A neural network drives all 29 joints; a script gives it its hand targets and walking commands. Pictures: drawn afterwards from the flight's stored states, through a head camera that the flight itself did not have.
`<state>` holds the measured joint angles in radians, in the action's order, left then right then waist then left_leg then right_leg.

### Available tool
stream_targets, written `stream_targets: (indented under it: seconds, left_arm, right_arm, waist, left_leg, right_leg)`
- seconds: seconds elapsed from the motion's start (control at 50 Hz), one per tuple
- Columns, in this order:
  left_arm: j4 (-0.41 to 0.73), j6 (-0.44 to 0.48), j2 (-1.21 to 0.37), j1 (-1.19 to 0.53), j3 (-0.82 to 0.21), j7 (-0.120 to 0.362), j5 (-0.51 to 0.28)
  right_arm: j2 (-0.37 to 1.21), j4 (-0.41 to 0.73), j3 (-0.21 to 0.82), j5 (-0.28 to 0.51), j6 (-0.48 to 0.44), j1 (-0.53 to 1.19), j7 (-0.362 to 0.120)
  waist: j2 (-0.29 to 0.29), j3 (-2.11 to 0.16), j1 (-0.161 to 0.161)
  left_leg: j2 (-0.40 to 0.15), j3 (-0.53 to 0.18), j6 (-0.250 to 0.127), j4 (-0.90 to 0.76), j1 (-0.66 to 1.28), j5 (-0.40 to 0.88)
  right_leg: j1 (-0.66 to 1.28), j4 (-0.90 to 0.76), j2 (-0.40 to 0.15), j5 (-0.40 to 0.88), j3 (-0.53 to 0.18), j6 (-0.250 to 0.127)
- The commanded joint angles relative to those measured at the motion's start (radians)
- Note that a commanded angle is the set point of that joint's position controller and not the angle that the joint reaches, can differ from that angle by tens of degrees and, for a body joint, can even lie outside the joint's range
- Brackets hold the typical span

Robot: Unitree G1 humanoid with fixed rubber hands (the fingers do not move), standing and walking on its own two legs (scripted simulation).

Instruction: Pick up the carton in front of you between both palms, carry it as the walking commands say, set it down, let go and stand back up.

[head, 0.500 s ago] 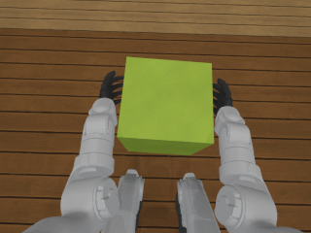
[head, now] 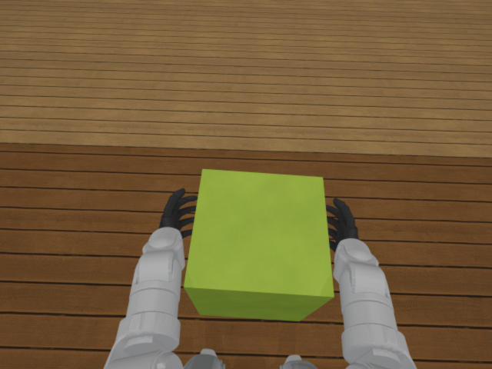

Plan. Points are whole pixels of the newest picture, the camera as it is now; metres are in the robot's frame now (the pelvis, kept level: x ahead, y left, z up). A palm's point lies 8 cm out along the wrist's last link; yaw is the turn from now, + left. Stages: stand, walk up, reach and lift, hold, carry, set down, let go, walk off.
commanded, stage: reach and lift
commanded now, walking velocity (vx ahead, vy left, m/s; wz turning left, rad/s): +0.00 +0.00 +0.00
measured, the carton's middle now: (255, 252) +0.33 +0.00 -0.08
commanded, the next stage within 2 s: hold in 1.26 s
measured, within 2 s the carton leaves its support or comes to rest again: neither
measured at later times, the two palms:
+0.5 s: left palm (159, 222) +0.31 +0.15 +0.08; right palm (367, 235) +0.30 -0.15 +0.07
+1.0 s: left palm (159, 216) +0.31 +0.15 +0.09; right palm (370, 230) +0.31 -0.15 +0.08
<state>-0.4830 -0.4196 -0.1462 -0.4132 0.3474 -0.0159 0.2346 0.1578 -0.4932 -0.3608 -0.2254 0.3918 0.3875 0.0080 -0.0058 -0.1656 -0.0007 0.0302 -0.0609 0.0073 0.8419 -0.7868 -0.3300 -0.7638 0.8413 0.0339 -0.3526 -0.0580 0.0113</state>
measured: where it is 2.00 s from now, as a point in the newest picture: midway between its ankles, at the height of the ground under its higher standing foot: outside the picture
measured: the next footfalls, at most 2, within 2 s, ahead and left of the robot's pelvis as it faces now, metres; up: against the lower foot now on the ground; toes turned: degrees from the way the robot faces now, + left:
none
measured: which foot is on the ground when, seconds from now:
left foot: down 0.00-1.00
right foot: down 0.00-1.00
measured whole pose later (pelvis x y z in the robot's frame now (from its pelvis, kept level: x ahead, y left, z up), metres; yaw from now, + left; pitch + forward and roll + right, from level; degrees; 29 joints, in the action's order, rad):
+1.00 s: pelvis +0.02 +0.00 +0.05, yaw +0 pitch -6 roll +0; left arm -0.33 -0.65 -0.17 -0.32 0.28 0.01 0.30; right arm 0.16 -0.32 -0.27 -0.29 0.65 0.29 -0.03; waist 0.00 0.02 0.00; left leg 0.02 -0.06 0.00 0.39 -0.11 -0.19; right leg -0.09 0.40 0.02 -0.21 -0.07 0.01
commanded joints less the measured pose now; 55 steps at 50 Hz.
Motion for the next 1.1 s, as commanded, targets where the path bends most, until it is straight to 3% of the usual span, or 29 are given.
stream_targets:
  seconds: [0.0, 0.08, 0.1, 0.16, 0.2, 0.26, 0.28, 0.32, 0.36, 0.38, 0.48, 0.5, 0.52, 0.54, 0.56, 0.58, 0.6, 0.62, 0.64, 0.66, 0.68, 0.72, 0.82, 0.86, 0.88, 0.98, 1.02, 1.04, 1.08]
  left_arm:
    - [-0.064, -0.012, -0.980, -0.438, -0.616, 0.238, -0.160]
    - [0.005, -0.058, -1.013, -0.410, -0.622, 0.244, -0.170]
    - [0.014, -0.069, -1.008, -0.444, -0.628, 0.246, -0.173]
    - [0.017, -0.110, -0.983, -0.362, -0.613, 0.246, -0.149]
    - [0.020, -0.133, -0.989, -0.330, -0.581, 0.252, -0.154]
    - [0.053, -0.161, -0.972, -0.370, -0.611, 0.253, -0.168]
    - [0.049, -0.166, -0.965, -0.359, -0.585, 0.252, -0.148]
    - [0.057, -0.166, -0.963, -0.408, -0.573, 0.258, -0.159]
    - [0.040, -0.177, -0.949, -0.405, -0.551, 0.261, -0.141]
    - [0.032, -0.183, -0.933, -0.411, -0.518, 0.259, -0.127]
    - [0.018, -0.163, -0.951, -0.528, -0.490, 0.264, -0.114]
    - [-0.002, -0.164, -0.939, -0.507, -0.498, 0.270, -0.110]
    - [0.018, -0.163, -0.918, -0.480, -0.520, 0.274, -0.118]
    - [-0.006, -0.162, -0.963, -0.468, -0.508, 0.273, -0.112]
    - [0.006, -0.160, -0.930, -0.441, -0.473, 0.273, -0.088]
    - [-0.006, -0.164, -0.964, -0.471, -0.496, 0.271, -0.105]
    - [0.013, -0.163, -0.952, -0.455, -0.505, 0.270, -0.108]
    - [0.070, -0.152, -0.927, -0.491, -0.515, 0.280, -0.119]
    - [0.055, -0.163, -0.931, -0.445, -0.532, 0.279, -0.113]
    - [0.086, -0.159, -0.945, -0.496, -0.547, 0.274, -0.131]
    - [0.089, -0.169, -0.963, -0.459, -0.588, 0.266, -0.146]
    - [0.127, -0.180, -0.973, -0.407, -0.581, 0.257, -0.140]
    - [0.160, -0.195, -0.944, -0.357, -0.610, 0.254, -0.168]
    - [0.159, -0.205, -0.899, -0.337, -0.577, 0.253, -0.129]
    - [0.159, -0.203, -0.915, -0.322, -0.587, 0.253, -0.147]
    - [0.138, -0.214, -0.917, -0.299, -0.556, 0.245, -0.145]
    - [0.139, -0.216, -0.924, -0.353, -0.568, 0.253, -0.164]
    - [0.165, -0.218, -0.930, -0.386, -0.567, 0.248, -0.145]
    - [0.195, -0.224, -0.928, -0.397, -0.609, 0.252, -0.159]
  right_arm:
    - [1.034, -0.064, 0.626, 0.160, 0.029, 0.453, -0.226]
    - [0.981, -0.003, 0.624, 0.144, 0.085, 0.419, -0.239]
    - [0.965, 0.002, 0.615, 0.120, 0.100, 0.414, -0.235]
    - [0.951, 0.074, 0.628, 0.151, 0.122, 0.419, -0.238]
    - [0.928, 0.060, 0.617, 0.159, 0.153, 0.415, -0.245]
    - [0.908, 0.068, 0.586, 0.118, 0.180, 0.368, -0.256]
    - [0.931, 0.027, 0.573, 0.131, 0.189, 0.388, -0.255]
    - [0.946, 0.057, 0.592, 0.129, 0.199, 0.402, -0.258]
    - [0.931, 0.045, 0.574, 0.137, 0.205, 0.430, -0.259]
    - [0.919, 0.023, 0.534, 0.112, 0.213, 0.401, -0.258]
    - [0.951, 0.031, 0.541, 0.112, 0.199, 0.521, -0.255]
    - [0.946, 0.006, 0.510, 0.084, 0.200, 0.509, -0.253]
    - [0.968, 0.040, 0.551, 0.128, 0.187, 0.503, -0.257]
    - [0.922, 0.068, 0.561, 0.105, 0.186, 0.514, -0.257]
    - [0.954, 0.038, 0.553, 0.119, 0.199, 0.519, -0.253]
    - [0.943, 0.077, 0.534, 0.098, 0.188, 0.529, -0.250]
    - [0.923, 0.036, 0.532, 0.102, 0.199, 0.493, -0.248]
    - [0.952, 0.077, 0.552, 0.098, 0.195, 0.487, -0.250]
    - [0.957, 0.062, 0.536, 0.119, 0.196, 0.475, -0.253]
    - [0.959, 0.076, 0.551, 0.095, 0.200, 0.498, -0.253]
    - [0.949, 0.089, 0.567, 0.123, 0.193, 0.413, -0.253]
    - [0.930, 0.112, 0.578, 0.124, 0.204, 0.436, -0.256]
    - [0.908, 0.159, 0.597, 0.131, 0.221, 0.364, -0.246]
    - [0.911, 0.155, 0.572, 0.137, 0.235, 0.362, -0.244]
    - [0.920, 0.152, 0.591, 0.141, 0.239, 0.315, -0.235]
    - [0.902, 0.213, 0.625, 0.160, 0.239, 0.390, -0.245]
    - [0.917, 0.161, 0.599, 0.157, 0.249, 0.387, -0.237]
    - [0.924, 0.181, 0.604, 0.147, 0.245, 0.421, -0.241]
    - [0.932, 0.172, 0.611, 0.139, 0.247, 0.394, -0.249]
  waist:
    - [-0.018, -0.384, 0.011]
    - [0.020, -0.301, -0.004]
    - [-0.027, -0.266, -0.041]
    - [0.051, -0.191, -0.007]
    - [0.036, -0.124, 0.008]
    - [0.011, -0.085, -0.031]
    - [0.009, -0.028, 0.007]
    - [0.014, -0.028, -0.010]
    - [0.034, -0.005, 0.026]
    - [0.010, 0.020, 0.000]
    - [0.006, -0.031, 0.013]
    - [-0.046, 0.004, -0.023]
    - [0.001, -0.022, 0.013]
    - [0.043, -0.063, -0.017]
    - [-0.014, -0.042, 0.049]
    - [-0.020, -0.060, -0.029]
    - [0.010, -0.043, 0.011]
    - [-0.043, -0.054, -0.006]
    - [0.019, -0.060, 0.021]
    - [-0.024, -0.095, -0.009]
    - [0.038, -0.127, -0.019]
    - [0.026, -0.118, 0.000]
    - [-0.006, -0.074, -0.026]
    - [0.022, -0.072, 0.005]
    - [0.021, -0.063, -0.022]
    - [0.003, -0.009, 0.040]
    - [-0.001, -0.038, -0.009]
    - [0.014, -0.034, 0.028]
    - [0.006, -0.051, 0.009]
  left_leg:
    - [0.079, -0.020, -0.008, -0.161, 0.367, 0.282]
    - [0.076, -0.026, -0.003, -0.261, 0.470, 0.297]
    - [0.070, -0.033, -0.006, -0.287, 0.548, 0.290]
    - [0.069, -0.027, 0.000, -0.350, 0.570, 0.317]
    - [0.060, -0.023, 0.002, -0.379, 0.571, 0.248]
    - [0.048, -0.034, 0.005, -0.435, 0.622, 0.223]
    - [0.059, -0.018, 0.003, -0.437, 0.603, 0.204]
    - [0.060, -0.007, -0.003, -0.455, 0.618, 0.119]
    - [0.058, -0.005, -0.008, -0.460, 0.614, 0.104]
    - [0.053, -0.011, -0.007, -0.472, 0.637, 0.120]
    - [0.054, 0.012, -0.020, -0.446, 0.653, 0.054]
    - [0.057, 0.003, -0.020, -0.455, 0.646, 0.065]
    - [0.054, -0.006, -0.022, -0.453, 0.644, 0.095]
    - [0.070, 0.000, -0.012, -0.453, 0.671, 0.129]
    - [0.056, -0.002, -0.026, -0.454, 0.659, 0.143]
    - [0.055, 0.000, -0.019, -0.457, 0.677, 0.128]
    - [0.052, 0.000, -0.024, -0.460, 0.652, 0.120]
    - [0.055, 0.000, -0.027, -0.452, 0.677, 0.132]
    - [0.061, -0.002, -0.021, -0.460, 0.646, 0.165]
    - [0.053, -0.008, -0.025, -0.464, 0.674, 0.197]
    - [0.060, -0.015, -0.009, -0.456, 0.719, 0.264]
    - [0.051, -0.025, -0.003, -0.462, 0.710, 0.319]
    - [0.061, -0.022, 0.002, -0.482, 0.725, 0.331]
    - [0.063, -0.009, -0.003, -0.490, 0.750, 0.339]
    - [0.074, -0.011, 0.001, -0.473, 0.751, 0.359]
    - [0.068, -0.006, -0.009, -0.509, 0.700, 0.327]
    - [0.059, -0.013, -0.009, -0.482, 0.749, 0.265]
    - [0.051, -0.010, -0.008, -0.494, 0.737, 0.262]
    - [0.059, -0.013, -0.007, -0.487, 0.754, 0.305]
  right_leg:
    - [0.332, -0.167, 0.079, 0.301, -0.024, -0.020]
    - [0.449, -0.264, 0.073, 0.306, -0.034, -0.021]
    - [0.426, -0.300, 0.072, 0.284, -0.024, -0.027]
    - [0.532, -0.362, 0.050, 0.320, -0.040, -0.026]
    - [0.584, -0.400, 0.046, 0.233, -0.021, -0.030]
    - [0.599, -0.431, 0.055, 0.231, -0.019, -0.035]
    - [0.602, -0.449, 0.060, 0.194, -0.017, -0.024]
    - [0.604, -0.467, 0.049, 0.154, -0.026, -0.029]
    - [0.622, -0.471, 0.042, 0.133, -0.024, -0.028]
    - [0.588, -0.483, 0.045, 0.135, -0.012, -0.030]
    - [0.607, -0.478, 0.033, 0.077, -0.022, -0.032]
    - [0.594, -0.481, 0.046, 0.096, -0.018, -0.023]
    - [0.616, -0.469, 0.042, 0.110, -0.020, -0.015]
    - [0.643, -0.470, 0.037, 0.162, -0.022, -0.021]
    - [0.625, -0.470, 0.040, 0.157, -0.014, -0.010]
    - [0.624, -0.469, 0.049, 0.150, -0.012, -0.022]
    - [0.674, -0.459, 0.046, 0.159, -0.018, -0.024]
    - [0.616, -0.470, 0.056, 0.148, 0.000, -0.021]
    - [0.673, -0.463, 0.044, 0.202, -0.020, -0.011]
    - [0.677, -0.456, 0.053, 0.241, -0.017, -0.008]
    - [0.696, -0.452, 0.046, 0.312, -0.021, -0.024]
    - [0.697, -0.465, 0.052, 0.328, -0.025, -0.025]
    - [0.721, -0.489, 0.061, 0.342, -0.022, -0.016]
    - [0.715, -0.487, 0.053, 0.358, -0.019, -0.005]
    - [0.722, -0.504, 0.048, 0.378, -0.039, -0.013]
    - [0.734, -0.503, 0.055, 0.341, -0.022, -0.006]
    - [0.725, -0.494, 0.051, 0.292, -0.028, -0.010]
    - [0.714, -0.486, 0.055, 0.281, -0.021, -0.012]
    - [0.703, -0.482, 0.062, 0.324, -0.028, -0.009]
